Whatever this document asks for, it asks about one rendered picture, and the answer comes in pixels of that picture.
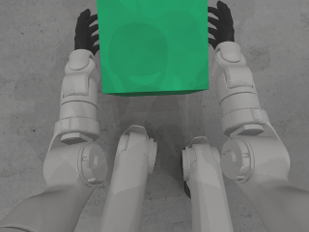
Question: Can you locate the robot right upper arm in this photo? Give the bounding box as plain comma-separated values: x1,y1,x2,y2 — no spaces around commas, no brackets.
219,135,309,232

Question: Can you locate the robot left upper arm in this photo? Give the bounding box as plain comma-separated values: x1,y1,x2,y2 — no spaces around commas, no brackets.
0,141,108,232

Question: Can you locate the robot left hand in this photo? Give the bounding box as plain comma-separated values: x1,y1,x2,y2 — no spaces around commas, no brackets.
74,9,99,56

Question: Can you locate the robot right foot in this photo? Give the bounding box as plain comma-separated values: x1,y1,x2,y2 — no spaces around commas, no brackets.
181,148,191,199

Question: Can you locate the robot right hand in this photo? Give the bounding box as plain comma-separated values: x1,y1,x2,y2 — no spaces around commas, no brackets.
208,0,235,50

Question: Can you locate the robot right forearm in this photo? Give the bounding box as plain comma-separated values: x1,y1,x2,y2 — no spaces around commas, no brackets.
210,41,291,166

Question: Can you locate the carton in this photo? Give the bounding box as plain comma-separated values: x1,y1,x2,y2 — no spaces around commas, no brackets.
97,0,209,97

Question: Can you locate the robot left forearm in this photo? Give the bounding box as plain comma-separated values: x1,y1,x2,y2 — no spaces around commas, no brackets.
42,48,100,177

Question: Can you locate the left robot thigh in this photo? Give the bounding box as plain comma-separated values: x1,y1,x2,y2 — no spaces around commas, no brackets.
98,131,157,232

